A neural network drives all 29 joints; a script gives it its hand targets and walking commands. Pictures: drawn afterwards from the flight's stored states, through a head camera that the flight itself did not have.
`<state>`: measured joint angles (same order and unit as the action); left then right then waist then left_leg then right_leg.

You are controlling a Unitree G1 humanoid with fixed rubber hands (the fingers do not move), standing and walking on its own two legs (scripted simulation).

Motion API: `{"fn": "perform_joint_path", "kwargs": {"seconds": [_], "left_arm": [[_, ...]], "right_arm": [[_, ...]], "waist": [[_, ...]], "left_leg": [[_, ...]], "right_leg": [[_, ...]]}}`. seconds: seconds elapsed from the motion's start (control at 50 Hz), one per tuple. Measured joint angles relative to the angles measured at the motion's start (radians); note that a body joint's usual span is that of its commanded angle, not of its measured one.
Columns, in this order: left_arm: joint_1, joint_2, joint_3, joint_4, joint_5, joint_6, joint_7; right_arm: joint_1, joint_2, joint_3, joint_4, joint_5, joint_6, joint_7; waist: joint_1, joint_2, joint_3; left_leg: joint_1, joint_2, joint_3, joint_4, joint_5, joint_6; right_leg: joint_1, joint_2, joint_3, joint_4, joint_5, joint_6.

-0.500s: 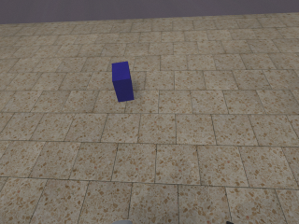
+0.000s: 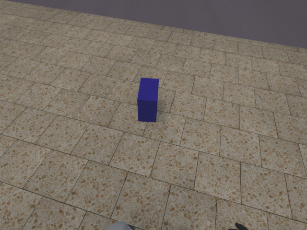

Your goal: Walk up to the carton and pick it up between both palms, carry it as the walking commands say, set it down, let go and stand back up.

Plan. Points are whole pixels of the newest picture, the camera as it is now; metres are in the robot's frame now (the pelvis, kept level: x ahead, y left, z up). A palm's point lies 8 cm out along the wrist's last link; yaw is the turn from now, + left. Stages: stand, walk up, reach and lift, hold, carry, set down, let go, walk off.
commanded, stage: walk up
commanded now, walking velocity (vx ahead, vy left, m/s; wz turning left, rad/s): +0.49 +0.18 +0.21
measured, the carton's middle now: (148, 100) +1.15 +0.12 -0.62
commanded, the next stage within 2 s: none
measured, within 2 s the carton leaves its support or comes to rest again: neither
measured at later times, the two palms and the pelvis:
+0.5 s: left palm (108, 133) +0.44 +0.20 -0.09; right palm out of the picture +0.16 -0.23 -0.14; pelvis +0.26 -0.01 +0.01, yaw -1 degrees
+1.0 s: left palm (90, 158) +0.34 +0.24 -0.10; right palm (207, 105) +0.65 -0.18 -0.11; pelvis +0.49 +0.03 +0.02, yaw +1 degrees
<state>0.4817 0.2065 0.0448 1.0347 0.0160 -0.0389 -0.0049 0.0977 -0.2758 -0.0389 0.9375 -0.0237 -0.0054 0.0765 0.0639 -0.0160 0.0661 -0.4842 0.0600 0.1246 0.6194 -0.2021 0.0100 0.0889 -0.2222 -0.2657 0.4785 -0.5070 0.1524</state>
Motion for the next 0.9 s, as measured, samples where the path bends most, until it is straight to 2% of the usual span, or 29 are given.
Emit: {"fn": "perform_joint_path", "kwargs": {"seconds": [0.02,0.04,0.08,0.1,0.12,0.16,0.22,0.28,0.36,0.44,0.48,0.5,0.54,0.56,0.6,0.66,0.8,0.9], "left_arm": [[-0.003,0.010,0.002,0.009,-0.006,0.004,-0.002],[-0.019,0.016,0.005,0.014,-0.014,0.009,-0.003],[-0.075,0.023,0.007,0.008,-0.024,0.013,-0.003],[-0.108,0.027,0.009,0.001,-0.023,0.012,-0.003],[-0.140,0.032,0.010,-0.008,-0.022,0.009,-0.004],[-0.203,0.041,0.012,-0.027,-0.017,0.004,-0.010],[-0.283,0.042,0.015,-0.059,-0.003,0.010,-0.017],[-0.347,0.034,0.015,-0.084,0.008,0.020,-0.024],[-0.421,0.014,0.008,-0.111,0.006,0.029,-0.035],[-0.458,-0.007,0.005,-0.119,0.000,0.027,-0.036],[-0.461,-0.019,0.000,-0.114,0.001,0.017,-0.031],[-0.470,-0.034,-0.001,-0.105,0.004,0.005,-0.024],[-0.471,-0.042,-0.014,-0.099,0.015,-0.016,-0.008],[-0.457,-0.043,-0.020,-0.095,0.016,-0.021,-0.002],[-0.406,-0.045,-0.022,-0.077,0.014,-0.025,0.005],[-0.320,-0.057,-0.014,-0.026,0.006,-0.020,0.008],[-0.127,-0.060,-0.007,0.058,0.000,-0.039,0.009],[-0.010,-0.064,-0.005,0.092,0.005,-0.036,0.016]], "right_arm": [[-0.016,0.012,-0.003,-0.001,-0.006,-0.014,-0.006],[-0.027,0.021,-0.006,-0.007,-0.012,-0.029,-0.016],[-0.034,0.037,-0.005,-0.013,-0.008,-0.048,-0.035],[-0.029,0.048,-0.001,-0.011,-0.007,-0.053,-0.043],[-0.020,0.061,0.002,-0.006,-0.008,-0.057,-0.049],[0.005,0.089,0.009,0.009,-0.008,-0.061,-0.059],[0.068,0.112,0.013,0.033,-0.004,-0.070,-0.073],[0.141,0.113,0.011,0.067,-0.004,-0.072,-0.079],[0.231,0.103,0.001,0.119,-0.009,-0.071,-0.077],[0.306,0.093,-0.006,0.159,-0.015,-0.060,-0.074],[0.338,0.084,-0.006,0.174,-0.016,-0.050,-0.073],[0.336,0.075,-0.006,0.184,-0.014,-0.042,-0.072],[0.316,0.075,-0.003,0.189,-0.004,-0.030,-0.070],[0.300,0.074,-0.002,0.190,-0.001,-0.029,-0.068],[0.263,0.069,-0.002,0.186,0.001,-0.031,-0.064],[0.208,0.059,-0.011,0.165,-0.007,-0.028,-0.059],[0.089,0.044,-0.024,0.119,-0.012,-0.002,-0.043],[0.008,0.039,-0.020,0.090,-0.001,0.005,-0.030]], "waist": [[0.002,-0.015,0.016],[0.007,-0.019,0.036],[0.015,-0.002,0.072],[0.013,0.001,0.082],[0.008,0.000,0.088],[-0.008,-0.014,0.094],[-0.047,-0.014,0.078],[-0.085,-0.009,0.047],[-0.123,-0.006,0.017],[-0.149,-0.008,-0.016],[-0.160,0.006,-0.039],[-0.162,0.036,-0.032],[-0.168,0.048,-0.010],[-0.164,0.048,-0.001],[-0.146,0.048,0.006],[-0.117,0.063,0.007],[-0.023,0.053,0.003],[0.022,0.059,-0.011]], "left_leg": [[-0.004,-0.016,0.003,0.032,0.052,0.013],[-0.015,-0.020,0.005,0.089,0.027,0.022],[0.004,-0.012,-0.001,0.129,-0.066,0.030],[0.026,-0.011,0.001,0.112,-0.065,0.030],[0.051,-0.011,0.006,0.087,-0.043,0.030],[0.112,-0.024,0.018,0.027,-0.051,0.028],[0.208,-0.037,0.021,-0.071,-0.055,0.024],[0.303,-0.045,0.025,-0.165,-0.054,0.015],[0.417,-0.058,0.030,-0.249,-0.078,0.000],[0.497,-0.063,0.037,-0.259,-0.150,-0.030],[0.505,-0.052,0.032,-0.207,-0.214,-0.046],[0.478,-0.026,0.016,-0.114,-0.262,-0.038],[0.348,-0.028,-0.044,0.221,-0.275,-0.017],[0.282,-0.035,-0.062,0.379,-0.255,-0.013],[0.175,-0.032,-0.072,0.577,-0.185,-0.012],[0.051,0.000,-0.086,0.649,-0.099,-0.016],[-0.117,0.039,-0.090,0.505,0.017,-0.042],[-0.142,0.047,-0.065,0.284,0.100,-0.058]], "right_leg": [[-0.024,-0.023,0.025,0.097,-0.016,-0.017],[-0.081,-0.029,0.079,0.249,-0.011,-0.049],[-0.233,0.024,0.182,0.582,-0.040,-0.104],[-0.307,0.044,0.204,0.703,-0.025,-0.124],[-0.378,0.057,0.213,0.787,0.009,-0.139],[-0.496,0.066,0.215,0.839,0.086,-0.150],[-0.614,0.076,0.196,0.769,0.155,-0.141],[-0.672,0.077,0.179,0.613,0.220,-0.124],[-0.650,0.081,0.173,0.320,0.304,-0.104],[-0.585,0.099,0.158,0.182,0.317,-0.103],[-0.537,0.111,0.139,0.140,0.328,-0.127],[-0.534,0.128,0.120,0.167,0.320,-0.164],[-0.527,0.122,0.097,0.231,0.247,-0.209],[-0.510,0.119,0.092,0.238,0.219,-0.217],[-0.460,0.122,0.092,0.202,0.239,-0.215],[-0.374,0.138,0.087,0.124,0.201,-0.209],[-0.202,0.124,0.095,-0.027,0.188,-0.174],[-0.091,0.115,0.087,-0.108,0.159,-0.131]]}}
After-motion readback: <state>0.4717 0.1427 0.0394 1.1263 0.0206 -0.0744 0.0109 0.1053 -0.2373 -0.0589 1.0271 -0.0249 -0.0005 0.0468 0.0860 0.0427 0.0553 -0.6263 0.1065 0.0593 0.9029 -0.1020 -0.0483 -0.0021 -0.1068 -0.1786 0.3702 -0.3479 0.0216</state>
